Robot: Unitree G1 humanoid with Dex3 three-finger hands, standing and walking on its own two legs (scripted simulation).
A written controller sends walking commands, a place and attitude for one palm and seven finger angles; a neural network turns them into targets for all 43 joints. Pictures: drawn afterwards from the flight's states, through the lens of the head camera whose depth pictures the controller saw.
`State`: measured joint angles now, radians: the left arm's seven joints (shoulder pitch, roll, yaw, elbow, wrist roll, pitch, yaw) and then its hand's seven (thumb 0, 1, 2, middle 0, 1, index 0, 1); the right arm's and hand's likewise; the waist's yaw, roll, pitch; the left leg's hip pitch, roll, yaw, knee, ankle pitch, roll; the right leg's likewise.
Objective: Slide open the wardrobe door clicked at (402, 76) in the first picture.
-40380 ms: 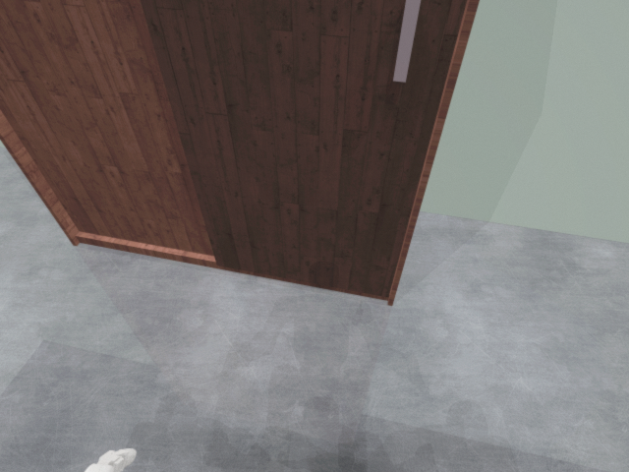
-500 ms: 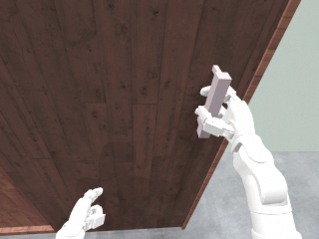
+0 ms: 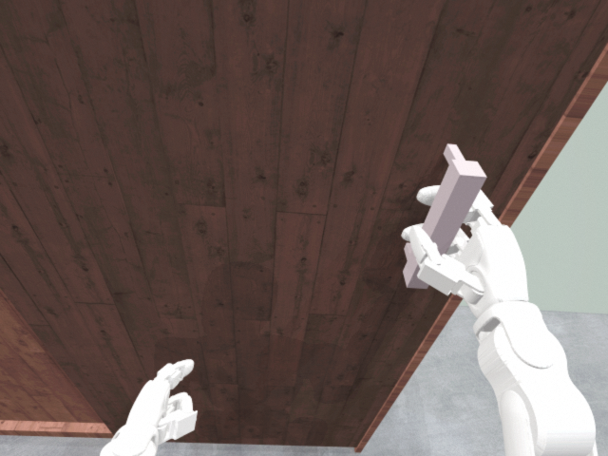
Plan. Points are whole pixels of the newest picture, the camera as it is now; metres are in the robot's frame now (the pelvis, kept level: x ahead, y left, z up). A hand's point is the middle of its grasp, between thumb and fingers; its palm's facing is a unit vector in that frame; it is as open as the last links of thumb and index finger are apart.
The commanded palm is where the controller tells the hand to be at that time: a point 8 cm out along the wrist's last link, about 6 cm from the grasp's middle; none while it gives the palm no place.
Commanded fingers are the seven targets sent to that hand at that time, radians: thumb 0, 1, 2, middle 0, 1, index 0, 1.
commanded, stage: tug the door sideways, standing still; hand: right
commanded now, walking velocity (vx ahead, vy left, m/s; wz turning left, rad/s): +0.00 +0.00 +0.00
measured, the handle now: (433, 219) +0.34 -0.10 +0.21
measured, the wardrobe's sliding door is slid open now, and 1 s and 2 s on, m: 0.00 0.00 0.14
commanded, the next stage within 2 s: step sideways, sliding the door along in 0.58 s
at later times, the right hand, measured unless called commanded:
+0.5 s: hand (421, 256) +0.29 -0.08 +0.20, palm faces -0.03 +1.00 -0.06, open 6.3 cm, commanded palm +0.26 -0.07 +0.21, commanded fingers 0.00 -0.90 -0.90 0.45 1.40 0.45 1.40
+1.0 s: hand (418, 255) +0.30 -0.08 +0.20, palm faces +0.00 +1.00 -0.08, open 6.4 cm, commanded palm +0.28 -0.09 +0.20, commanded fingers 0.00 -0.90 -0.90 0.45 1.40 0.45 1.40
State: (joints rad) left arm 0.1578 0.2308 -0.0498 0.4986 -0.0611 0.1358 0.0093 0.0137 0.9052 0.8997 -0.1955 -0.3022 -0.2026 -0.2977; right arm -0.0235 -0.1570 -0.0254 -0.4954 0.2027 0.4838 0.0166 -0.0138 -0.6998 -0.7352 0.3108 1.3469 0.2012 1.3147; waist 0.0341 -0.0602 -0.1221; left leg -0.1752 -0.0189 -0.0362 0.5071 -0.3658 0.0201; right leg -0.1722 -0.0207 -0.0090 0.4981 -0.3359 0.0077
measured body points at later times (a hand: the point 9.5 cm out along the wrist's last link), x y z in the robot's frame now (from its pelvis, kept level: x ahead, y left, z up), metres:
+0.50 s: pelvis +0.00 +0.00 -0.01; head +0.00 +0.02 +0.44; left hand +0.24 +0.17 -0.08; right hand +0.28 -0.13 +0.21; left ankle -0.07 +0.10 -0.73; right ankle -0.07 -0.13 -0.74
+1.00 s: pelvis -0.04 +0.01 +0.00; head +0.00 +0.03 +0.44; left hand +0.13 +0.21 -0.13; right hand +0.29 -0.13 +0.20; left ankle -0.01 +0.12 -0.70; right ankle -0.07 -0.13 -0.74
